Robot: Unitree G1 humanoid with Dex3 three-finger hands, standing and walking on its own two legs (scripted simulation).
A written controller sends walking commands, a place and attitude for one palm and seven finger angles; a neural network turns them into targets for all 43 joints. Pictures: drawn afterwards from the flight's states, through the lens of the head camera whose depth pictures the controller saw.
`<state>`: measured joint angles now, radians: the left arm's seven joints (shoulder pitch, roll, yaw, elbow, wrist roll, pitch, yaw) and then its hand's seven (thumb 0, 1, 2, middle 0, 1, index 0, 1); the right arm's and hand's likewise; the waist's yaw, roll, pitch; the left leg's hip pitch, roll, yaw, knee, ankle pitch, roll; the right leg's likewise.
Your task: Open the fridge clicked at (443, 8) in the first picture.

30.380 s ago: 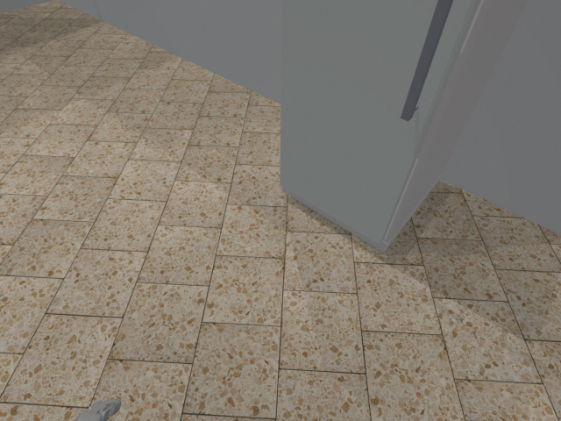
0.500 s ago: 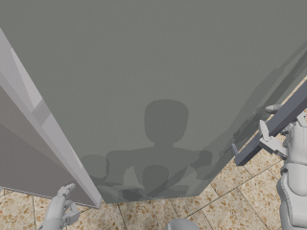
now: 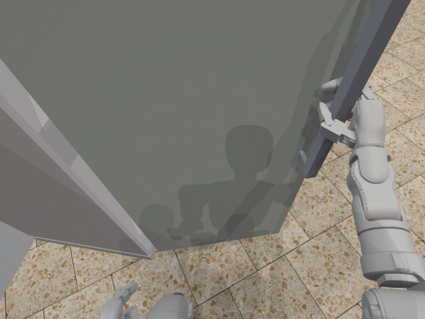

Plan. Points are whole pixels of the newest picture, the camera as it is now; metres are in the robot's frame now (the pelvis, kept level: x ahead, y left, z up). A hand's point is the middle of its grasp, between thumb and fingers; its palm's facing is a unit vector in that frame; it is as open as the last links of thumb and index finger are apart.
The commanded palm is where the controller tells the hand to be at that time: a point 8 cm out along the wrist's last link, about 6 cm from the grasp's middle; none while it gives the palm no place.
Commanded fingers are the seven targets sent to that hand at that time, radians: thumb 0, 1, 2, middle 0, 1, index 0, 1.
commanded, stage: stop walking and hold the door back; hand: right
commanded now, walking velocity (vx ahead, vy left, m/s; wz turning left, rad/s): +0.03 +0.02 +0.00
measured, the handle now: (334, 99) +0.46 -0.20 +0.14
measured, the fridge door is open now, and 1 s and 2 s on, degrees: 72 70 70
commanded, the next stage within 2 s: loosen the grip on the handle in 0.42 s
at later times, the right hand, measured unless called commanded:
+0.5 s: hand (327, 118) +0.43 -0.18 +0.13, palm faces +0.19 +0.97 -0.15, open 5.9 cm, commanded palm +0.40 -0.23 +0.13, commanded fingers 0.00 -0.90 -0.90 0.45 1.40 0.45 1.40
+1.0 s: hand (328, 117) +0.45 -0.20 +0.11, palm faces +0.23 +0.95 -0.19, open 13.3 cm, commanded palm +0.40 -0.24 +0.13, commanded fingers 0.00 0.55 -0.20 0.25 1.15 0.25 1.15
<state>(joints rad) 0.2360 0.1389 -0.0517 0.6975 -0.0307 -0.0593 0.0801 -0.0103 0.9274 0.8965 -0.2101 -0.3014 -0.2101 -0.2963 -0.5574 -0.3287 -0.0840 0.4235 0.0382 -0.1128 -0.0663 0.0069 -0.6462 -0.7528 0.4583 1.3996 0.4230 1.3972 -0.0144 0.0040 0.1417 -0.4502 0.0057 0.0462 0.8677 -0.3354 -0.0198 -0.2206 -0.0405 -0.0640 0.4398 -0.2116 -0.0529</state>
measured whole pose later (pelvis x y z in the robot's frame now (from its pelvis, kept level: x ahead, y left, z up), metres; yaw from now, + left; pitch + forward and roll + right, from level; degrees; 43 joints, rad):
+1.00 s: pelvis -0.02 +0.02 -0.02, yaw +3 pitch +5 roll +1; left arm 0.39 0.27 0.03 0.77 0.00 -0.09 0.00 0.01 0.90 0.90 -0.21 -0.30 -0.21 -0.30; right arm -0.72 -0.47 -0.35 0.90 -0.02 -0.22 -0.01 -0.01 0.45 -0.25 0.38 1.30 0.37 1.29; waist 0.10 0.02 0.02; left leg -0.40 -0.01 0.03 0.53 -0.21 0.01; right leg -0.40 -0.04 -0.07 0.57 -0.25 -0.02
